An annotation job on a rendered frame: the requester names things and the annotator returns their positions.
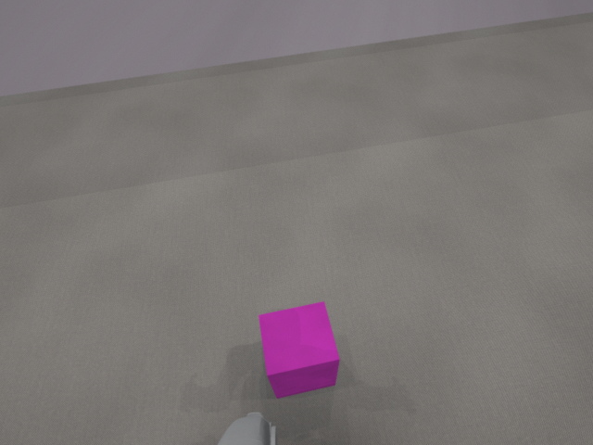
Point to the carton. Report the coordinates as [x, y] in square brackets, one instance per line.
[299, 349]

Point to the robot left thigh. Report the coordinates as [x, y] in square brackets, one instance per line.
[251, 430]

